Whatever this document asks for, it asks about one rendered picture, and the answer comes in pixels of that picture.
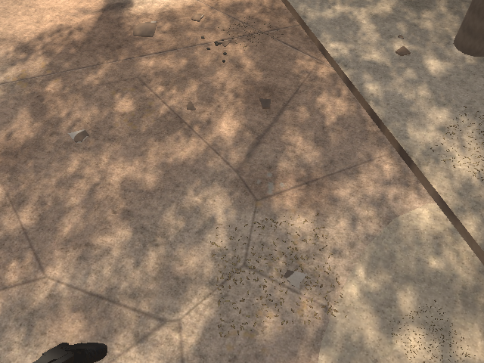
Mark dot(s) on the robot left hand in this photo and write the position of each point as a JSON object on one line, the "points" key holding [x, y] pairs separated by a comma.
{"points": [[77, 353]]}

